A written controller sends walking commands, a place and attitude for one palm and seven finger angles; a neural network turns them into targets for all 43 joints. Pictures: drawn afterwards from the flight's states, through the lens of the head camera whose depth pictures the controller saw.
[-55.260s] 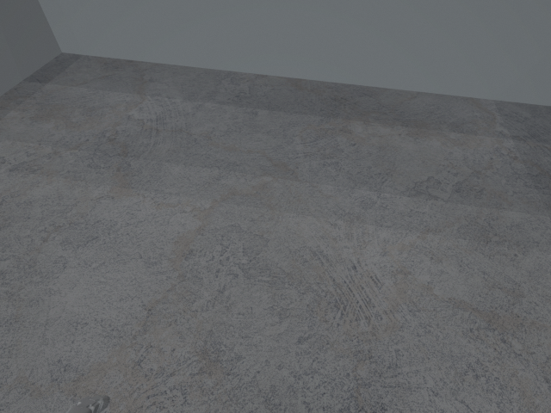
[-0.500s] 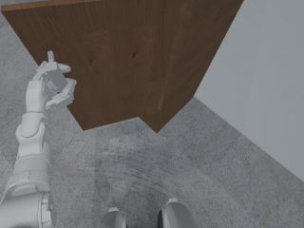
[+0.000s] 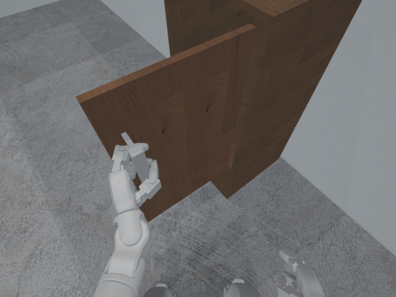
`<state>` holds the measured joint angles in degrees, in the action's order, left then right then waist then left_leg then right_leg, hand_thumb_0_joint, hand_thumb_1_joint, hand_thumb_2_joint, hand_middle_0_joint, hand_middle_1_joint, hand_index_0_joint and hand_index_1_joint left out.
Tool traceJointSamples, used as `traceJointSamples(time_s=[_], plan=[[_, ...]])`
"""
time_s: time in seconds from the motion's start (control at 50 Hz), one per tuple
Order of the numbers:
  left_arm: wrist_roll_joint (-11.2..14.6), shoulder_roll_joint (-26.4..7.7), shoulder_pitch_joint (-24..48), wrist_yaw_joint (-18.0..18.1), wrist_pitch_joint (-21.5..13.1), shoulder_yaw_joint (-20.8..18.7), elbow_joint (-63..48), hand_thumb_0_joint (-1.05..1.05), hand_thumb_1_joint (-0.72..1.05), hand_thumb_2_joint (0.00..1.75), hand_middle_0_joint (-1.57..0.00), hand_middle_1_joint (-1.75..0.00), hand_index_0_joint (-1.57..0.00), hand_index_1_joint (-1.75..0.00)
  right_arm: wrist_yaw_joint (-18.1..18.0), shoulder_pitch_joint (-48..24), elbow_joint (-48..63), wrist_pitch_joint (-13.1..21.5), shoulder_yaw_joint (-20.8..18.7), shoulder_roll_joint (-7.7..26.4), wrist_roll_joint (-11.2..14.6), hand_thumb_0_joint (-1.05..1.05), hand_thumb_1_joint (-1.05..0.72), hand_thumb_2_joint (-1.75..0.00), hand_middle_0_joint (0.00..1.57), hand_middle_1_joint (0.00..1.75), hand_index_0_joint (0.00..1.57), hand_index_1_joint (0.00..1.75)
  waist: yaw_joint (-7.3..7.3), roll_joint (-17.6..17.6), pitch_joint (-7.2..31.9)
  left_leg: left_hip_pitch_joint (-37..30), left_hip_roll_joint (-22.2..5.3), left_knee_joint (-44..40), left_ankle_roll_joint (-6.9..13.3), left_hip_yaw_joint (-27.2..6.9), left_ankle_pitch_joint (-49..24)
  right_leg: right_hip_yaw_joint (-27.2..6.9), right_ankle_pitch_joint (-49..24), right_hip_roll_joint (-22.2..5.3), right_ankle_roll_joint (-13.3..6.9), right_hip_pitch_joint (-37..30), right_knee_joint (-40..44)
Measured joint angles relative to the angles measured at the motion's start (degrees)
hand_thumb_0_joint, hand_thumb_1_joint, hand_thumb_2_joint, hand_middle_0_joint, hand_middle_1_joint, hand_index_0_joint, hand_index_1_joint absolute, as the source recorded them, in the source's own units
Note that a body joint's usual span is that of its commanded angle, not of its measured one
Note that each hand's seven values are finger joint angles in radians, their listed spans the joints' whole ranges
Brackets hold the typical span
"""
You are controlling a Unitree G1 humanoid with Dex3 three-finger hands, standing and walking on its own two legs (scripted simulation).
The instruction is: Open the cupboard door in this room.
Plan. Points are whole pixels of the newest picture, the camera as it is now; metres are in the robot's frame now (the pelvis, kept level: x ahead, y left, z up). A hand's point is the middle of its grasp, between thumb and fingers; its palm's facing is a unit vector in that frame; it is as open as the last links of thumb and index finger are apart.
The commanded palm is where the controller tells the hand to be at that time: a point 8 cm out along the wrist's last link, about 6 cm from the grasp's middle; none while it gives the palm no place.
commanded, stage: pull the door open along its arc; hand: left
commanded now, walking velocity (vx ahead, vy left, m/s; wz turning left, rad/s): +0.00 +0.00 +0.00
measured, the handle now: (137, 160) +0.38 +0.14 +0.03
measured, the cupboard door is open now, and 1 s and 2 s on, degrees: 88 96 100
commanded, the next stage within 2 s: open thumb and fingers to let go in 0.12 s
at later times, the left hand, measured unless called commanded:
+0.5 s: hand (174, 192) +0.31 +0.06 +0.04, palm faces +0.36 -0.93 -0.02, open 7.8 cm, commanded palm +0.27 +0.11 +0.03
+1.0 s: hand (173, 190) +0.31 +0.06 +0.04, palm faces +0.32 -0.95 -0.01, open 14.7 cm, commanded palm +0.27 +0.11 +0.03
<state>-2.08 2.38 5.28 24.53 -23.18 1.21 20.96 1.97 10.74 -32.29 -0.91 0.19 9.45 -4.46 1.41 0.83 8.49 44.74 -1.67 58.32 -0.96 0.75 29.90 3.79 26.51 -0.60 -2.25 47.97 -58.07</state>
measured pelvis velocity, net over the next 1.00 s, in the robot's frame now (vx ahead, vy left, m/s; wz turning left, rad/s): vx -0.03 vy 0.00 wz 0.02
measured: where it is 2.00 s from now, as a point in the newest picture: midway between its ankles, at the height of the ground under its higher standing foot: outside the picture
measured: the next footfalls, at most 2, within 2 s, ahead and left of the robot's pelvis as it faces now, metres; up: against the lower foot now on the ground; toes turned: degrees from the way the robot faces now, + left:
none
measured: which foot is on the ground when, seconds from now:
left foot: down 0.00-1.00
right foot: down 0.00-1.00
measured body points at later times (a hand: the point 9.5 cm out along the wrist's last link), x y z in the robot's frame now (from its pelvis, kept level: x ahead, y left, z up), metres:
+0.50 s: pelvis -0.02 -0.02 +0.00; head +0.05 -0.04 +0.44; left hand +0.29 +0.11 +0.04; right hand +0.15 -0.24 -0.12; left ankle -0.02 +0.13 -0.67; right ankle +0.01 -0.10 -0.67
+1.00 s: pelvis -0.03 +0.00 -0.01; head +0.04 +0.00 +0.44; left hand +0.29 +0.11 +0.04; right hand +0.13 -0.22 -0.12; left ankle -0.02 +0.13 -0.67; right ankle +0.01 -0.10 -0.67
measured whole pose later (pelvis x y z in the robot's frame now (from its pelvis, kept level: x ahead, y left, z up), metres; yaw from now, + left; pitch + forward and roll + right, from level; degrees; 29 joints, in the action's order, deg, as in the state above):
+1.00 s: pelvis -0.03 +0.00 -0.01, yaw +1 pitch +15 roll +0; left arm -6.7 6.8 8.5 33.9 -22.9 9.3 25.0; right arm 1.5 11.5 -35.7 2.0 -0.6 10.2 -5.8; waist 1.3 1.2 8.1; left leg 47.3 -0.7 60.7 -0.5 0.1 28.6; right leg 4.3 25.4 -1.6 -2.1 49.8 -60.0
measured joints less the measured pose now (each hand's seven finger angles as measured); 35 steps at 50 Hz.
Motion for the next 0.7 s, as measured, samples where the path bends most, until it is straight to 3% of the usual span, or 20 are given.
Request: traceJointSamples(time_s=[0.08,0.24,0.32,0.4,0.54,0.7], plan=[[-0.6,1.6,-4.0,1.6,0.0,3.0,-2.9,0.01,0.62,0.70,-0.32,-1.31,-0.33,-1.32,0.4,1.1,-0.4,0.8,-0.6,0.6,-0.1,0.01,-0.91,-0.89,0.20,0.30,0.20,0.30,0.04,0.1,-0.1,-0.8,0.0,-0.5,-0.5,-0.3,-0.2,0.3,0.2,0.0,-0.5,-0.7,0.0],[-4.7,4.0,-7.8,7.4,0.2,9.5,-5.7,0.01,0.65,0.75,-0.31,-1.32,-0.33,-1.32,0.3,1.7,-2.0,2.8,-1.7,1.6,-1.0,0.01,-0.91,-0.89,0.20,0.30,0.20,0.30,0.16,0.2,0.0,-0.2,0.2,0.2,-1.3,-1.3,-0.4,1.2,0.9,-0.3,-1.3,-0.1,-1.4],[-5.4,3.9,-5.6,8.8,0.0,9.3,-3.9,0.01,0.63,0.77,-0.34,-1.33,-0.33,-1.32,-0.6,0.5,-3.2,3.2,-1.7,1.5,-1.1,0.01,-0.91,-0.89,0.19,0.30,0.20,0.30,0.05,0.1,-0.3,0.7,0.4,1.0,-1.5,-1.8,-0.6,1.7,0.9,-0.5,-1.6,0.6,-2.3],[-4.0,3.2,-2.5,8.3,0.7,7.8,-1.5,0.00,0.57,0.76,-0.36,-1.32,-0.35,-1.32,-1.4,-0.8,-3.7,3.2,-1.4,1.3,-0.9,0.01,-0.91,-0.89,0.19,0.30,0.19,0.30,0.01,0.2,-0.6,0.9,0.5,0.9,-1.6,-2.0,-1.3,1.9,0.5,-0.7,-1.8,0.8,-2.4],[-1.8,2.6,1.2,6.4,0.3,5.6,2.3,0.01,0.29,0.64,-0.36,-1.29,-0.36,-1.28,-1.8,-1.6,-3.6,3.6,-0.8,1.1,-0.8,0.01,-0.91,-0.89,0.20,0.30,0.20,0.30,0.05,0.4,-0.8,1.0,0.7,0.4,-1.4,-2.0,-2.2,1.9,-0.5,-0.8,-1.7,0.8,-1.7],[-2.5,3.3,2.7,6.9,-0.7,5.8,4.0,0.00,-0.18,0.44,-0.34,-1.23,-0.34,-1.23,-1.1,-0.5,-3.3,3.6,-1.0,1.4,-1.0,0.01,-0.91,-0.89,0.20,0.30,0.20,0.30,-0.08,0.3,-0.5,1.8,0.8,1.4,-0.9,-1.6,-1.8,1.5,-0.7,-0.9,-1.1,1.4,-2.1]])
